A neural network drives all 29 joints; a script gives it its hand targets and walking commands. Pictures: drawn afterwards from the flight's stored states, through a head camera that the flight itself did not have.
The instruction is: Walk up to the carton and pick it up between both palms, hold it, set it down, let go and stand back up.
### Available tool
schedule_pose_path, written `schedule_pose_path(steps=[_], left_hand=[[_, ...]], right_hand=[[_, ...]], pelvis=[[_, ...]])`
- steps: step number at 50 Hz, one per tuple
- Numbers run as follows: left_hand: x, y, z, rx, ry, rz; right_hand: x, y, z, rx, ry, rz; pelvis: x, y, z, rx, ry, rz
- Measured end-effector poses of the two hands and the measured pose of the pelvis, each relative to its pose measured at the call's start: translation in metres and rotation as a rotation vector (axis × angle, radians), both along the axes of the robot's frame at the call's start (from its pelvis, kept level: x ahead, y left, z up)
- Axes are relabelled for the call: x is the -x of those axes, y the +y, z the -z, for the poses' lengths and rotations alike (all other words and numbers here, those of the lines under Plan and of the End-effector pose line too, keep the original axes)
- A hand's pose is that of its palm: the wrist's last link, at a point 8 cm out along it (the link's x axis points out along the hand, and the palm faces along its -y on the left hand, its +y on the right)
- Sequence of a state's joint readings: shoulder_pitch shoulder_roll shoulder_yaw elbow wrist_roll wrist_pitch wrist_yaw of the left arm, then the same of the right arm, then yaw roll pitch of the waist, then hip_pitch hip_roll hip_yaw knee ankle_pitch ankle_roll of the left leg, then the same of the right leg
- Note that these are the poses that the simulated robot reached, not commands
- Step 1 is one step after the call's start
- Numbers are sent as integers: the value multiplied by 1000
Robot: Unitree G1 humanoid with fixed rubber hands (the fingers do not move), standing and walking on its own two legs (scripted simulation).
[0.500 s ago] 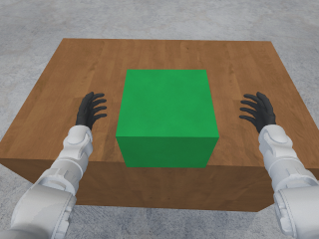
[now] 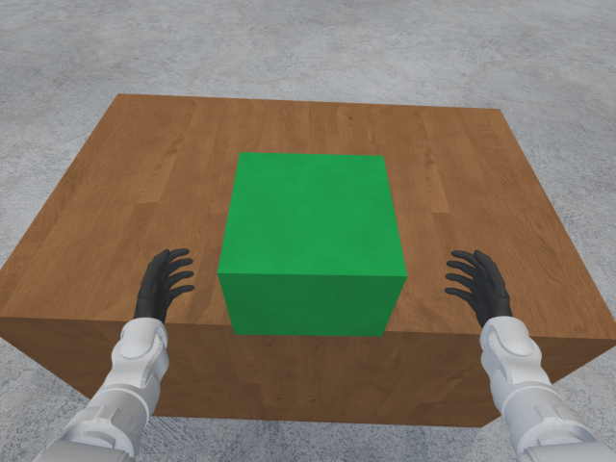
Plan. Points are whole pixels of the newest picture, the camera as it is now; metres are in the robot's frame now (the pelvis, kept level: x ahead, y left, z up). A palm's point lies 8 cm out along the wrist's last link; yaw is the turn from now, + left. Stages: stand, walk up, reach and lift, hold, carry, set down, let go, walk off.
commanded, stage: set down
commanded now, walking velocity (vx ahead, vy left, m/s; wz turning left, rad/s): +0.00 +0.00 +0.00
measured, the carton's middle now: (310, 243) +0.49 -0.01 -0.03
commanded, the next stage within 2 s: none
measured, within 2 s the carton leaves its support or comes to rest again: neither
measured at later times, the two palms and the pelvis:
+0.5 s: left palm (154, 364) +0.28 +0.20 -0.04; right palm (487, 373) +0.27 -0.25 -0.04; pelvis +0.01 +0.00 +0.00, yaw +0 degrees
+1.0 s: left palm (134, 413) +0.22 +0.22 -0.05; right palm (476, 413) +0.22 -0.22 -0.05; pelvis +0.03 +0.01 +0.01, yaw +0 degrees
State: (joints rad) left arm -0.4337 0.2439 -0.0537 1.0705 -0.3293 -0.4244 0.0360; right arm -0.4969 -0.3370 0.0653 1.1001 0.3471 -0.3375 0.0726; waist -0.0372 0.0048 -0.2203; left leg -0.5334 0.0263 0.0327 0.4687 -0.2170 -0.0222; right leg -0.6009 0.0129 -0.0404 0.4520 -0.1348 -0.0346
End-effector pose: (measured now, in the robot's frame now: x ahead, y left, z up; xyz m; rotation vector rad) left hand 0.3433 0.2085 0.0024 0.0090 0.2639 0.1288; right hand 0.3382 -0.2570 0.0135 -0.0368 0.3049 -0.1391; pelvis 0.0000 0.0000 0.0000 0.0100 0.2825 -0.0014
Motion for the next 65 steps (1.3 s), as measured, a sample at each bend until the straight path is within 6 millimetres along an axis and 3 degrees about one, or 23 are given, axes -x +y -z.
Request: schedule_pose_path(steps=[19,31,34,43,46,50,58,65], left_hand=[[51,-1,38,7,110,-4],[80,-5,48,8,202,22],[84,-3,50,26,235,-5],[83,1,33,23,175,0],[103,3,52,-11,332,31],[119,11,56,-5,344,-1],[114,17,53,-28,327,1],[121,9,57,-4,402,27]], right_hand=[[58,5,46,-5,97,3],[92,14,58,4,165,-8],[93,19,60,7,199,-30],[82,27,40,11,121,-39],[100,31,58,14,237,-21],[118,33,62,-3,255,-6],[124,25,60,31,296,-18],[134,34,63,13,352,-30]], pelvis=[[-4,3,1,0,-57,4],[-14,1,-4,5,-133,-3],[-16,1,-5,6,-130,-8],[-23,6,-9,11,-173,-13],[-26,9,-12,14,-230,-15],[-29,11,-10,18,-223,0],[-33,16,-10,22,-220,-11],[-35,20,-11,24,-252,-7]])
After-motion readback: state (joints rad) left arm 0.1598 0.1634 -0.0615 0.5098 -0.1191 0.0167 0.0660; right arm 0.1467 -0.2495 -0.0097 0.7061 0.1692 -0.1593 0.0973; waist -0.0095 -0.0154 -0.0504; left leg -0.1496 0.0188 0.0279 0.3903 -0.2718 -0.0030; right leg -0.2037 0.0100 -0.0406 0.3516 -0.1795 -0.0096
